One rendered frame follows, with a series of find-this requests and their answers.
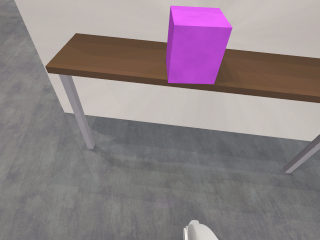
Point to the right robot shin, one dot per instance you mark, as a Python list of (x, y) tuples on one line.
[(194, 222)]

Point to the carton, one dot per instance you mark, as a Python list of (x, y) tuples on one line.
[(196, 43)]

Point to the table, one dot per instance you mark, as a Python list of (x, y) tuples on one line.
[(241, 72)]

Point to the robot right thigh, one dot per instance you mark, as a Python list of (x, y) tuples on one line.
[(197, 231)]

